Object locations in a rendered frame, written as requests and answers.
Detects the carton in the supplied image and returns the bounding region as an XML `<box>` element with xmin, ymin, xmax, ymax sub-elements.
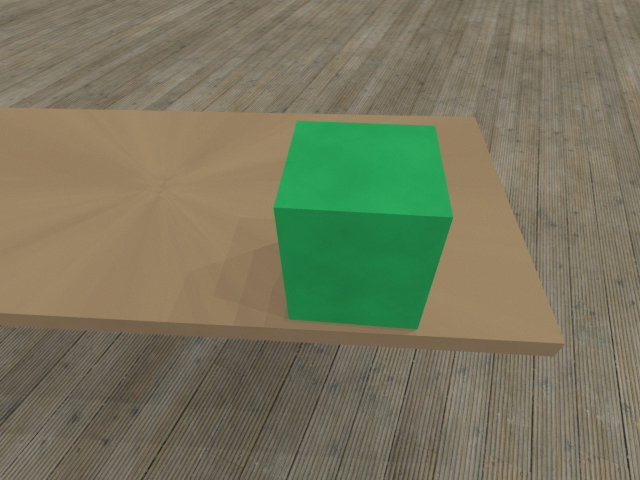
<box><xmin>273</xmin><ymin>121</ymin><xmax>453</xmax><ymax>329</ymax></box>

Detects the table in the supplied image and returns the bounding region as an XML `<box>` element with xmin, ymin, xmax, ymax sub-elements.
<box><xmin>0</xmin><ymin>108</ymin><xmax>565</xmax><ymax>357</ymax></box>

